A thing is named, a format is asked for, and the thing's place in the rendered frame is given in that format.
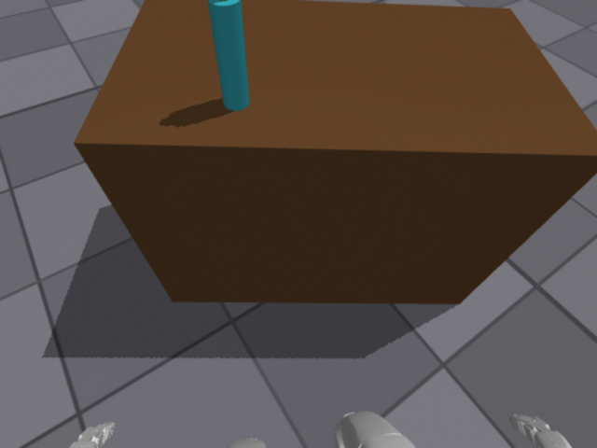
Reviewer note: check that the bottle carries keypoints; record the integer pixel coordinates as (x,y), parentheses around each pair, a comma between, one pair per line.
(227,27)

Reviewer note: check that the left robot hand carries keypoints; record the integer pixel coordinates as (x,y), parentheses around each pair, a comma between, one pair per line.
(94,437)

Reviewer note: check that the right robot hand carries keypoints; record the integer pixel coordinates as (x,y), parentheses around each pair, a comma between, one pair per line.
(537,431)

